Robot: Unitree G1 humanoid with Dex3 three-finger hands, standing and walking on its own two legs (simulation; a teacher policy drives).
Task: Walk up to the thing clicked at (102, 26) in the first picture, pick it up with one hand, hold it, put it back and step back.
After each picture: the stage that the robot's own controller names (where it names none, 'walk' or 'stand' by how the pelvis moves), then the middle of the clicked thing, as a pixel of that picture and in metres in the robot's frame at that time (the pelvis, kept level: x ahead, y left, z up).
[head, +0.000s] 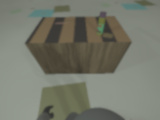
stand; (101, 24) +1.01 -0.06 +0.05
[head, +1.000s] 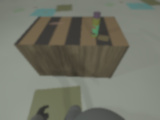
walk; (95, 25) +0.90 +0.04 +0.08
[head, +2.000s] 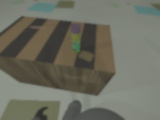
walk; (76, 40) +0.58 +0.21 +0.07
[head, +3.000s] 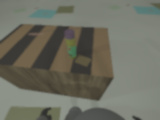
stand; (71, 45) +0.55 +0.20 +0.08
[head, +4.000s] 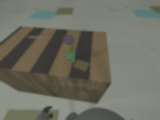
stand; (70, 50) +0.52 +0.20 +0.05
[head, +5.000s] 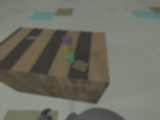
stand; (68, 51) +0.52 +0.21 +0.05
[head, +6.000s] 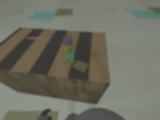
stand; (69, 51) +0.52 +0.21 +0.05
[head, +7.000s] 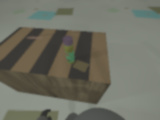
stand; (69, 51) +0.52 +0.21 +0.05
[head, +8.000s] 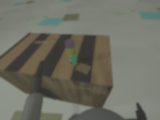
rise first; (71, 54) +0.51 +0.22 +0.05
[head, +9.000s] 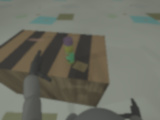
go down; (69, 51) +0.53 +0.21 +0.06
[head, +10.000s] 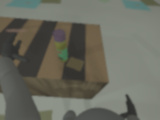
go down; (61, 48) +0.49 +0.21 +0.08
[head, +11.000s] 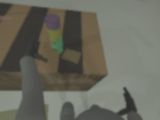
close in; (55, 37) +0.51 +0.21 +0.11
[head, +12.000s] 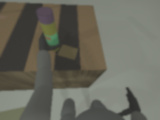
close; (50, 33) +0.53 +0.22 +0.13
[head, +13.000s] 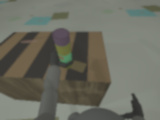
lift; (64, 52) +0.36 +0.16 +0.22
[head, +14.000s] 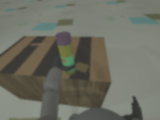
lift; (67, 56) +0.33 +0.16 +0.22
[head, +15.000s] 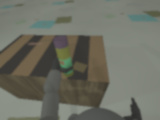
hold; (64, 58) +0.34 +0.18 +0.19
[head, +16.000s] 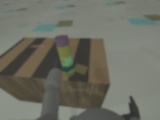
hold; (65, 57) +0.35 +0.17 +0.20
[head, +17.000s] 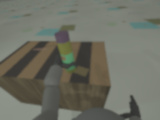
crouch; (66, 54) +0.34 +0.16 +0.24
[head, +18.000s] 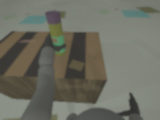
crouch; (57, 36) +0.46 +0.21 +0.25
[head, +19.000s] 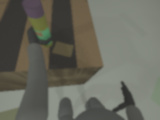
lower; (41, 28) +0.54 +0.23 +0.13
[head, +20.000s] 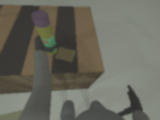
lower; (47, 36) +0.51 +0.23 +0.13
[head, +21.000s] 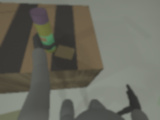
lower; (45, 34) +0.52 +0.23 +0.13
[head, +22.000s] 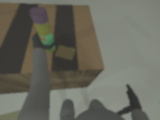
lower; (45, 34) +0.52 +0.23 +0.13
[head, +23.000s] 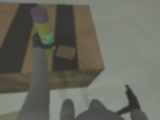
loosen; (45, 33) +0.53 +0.23 +0.13
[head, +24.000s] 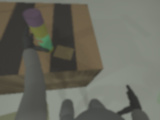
withdraw; (42, 35) +0.51 +0.24 +0.13
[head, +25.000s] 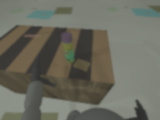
sink last; (68, 49) +0.49 +0.21 +0.09
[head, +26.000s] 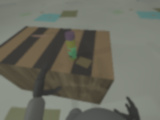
stand; (71, 47) +0.53 +0.22 +0.09
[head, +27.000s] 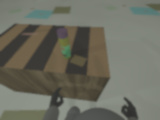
stand; (64, 45) +0.53 +0.23 +0.11
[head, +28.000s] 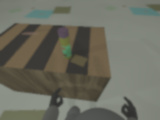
stand; (65, 45) +0.53 +0.23 +0.11
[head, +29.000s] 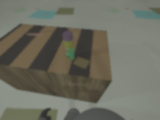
stand; (69, 47) +0.52 +0.22 +0.08
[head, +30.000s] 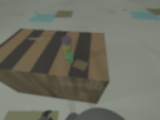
stand; (68, 51) +0.53 +0.22 +0.05
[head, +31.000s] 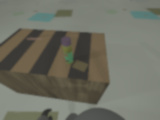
stand; (68, 52) +0.52 +0.22 +0.05
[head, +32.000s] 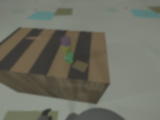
stand; (67, 51) +0.51 +0.22 +0.05
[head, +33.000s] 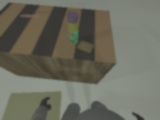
walk; (73, 30) +0.62 +0.18 +0.06
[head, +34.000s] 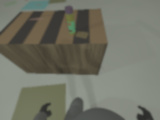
walk; (70, 21) +0.82 +0.26 +0.08
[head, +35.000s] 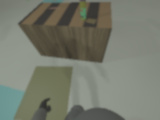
stand; (82, 8) +1.13 +0.20 +0.08
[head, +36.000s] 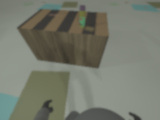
stand; (82, 17) +1.12 +0.19 +0.06
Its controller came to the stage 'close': yes
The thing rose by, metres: 0.22
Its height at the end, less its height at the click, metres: +0.00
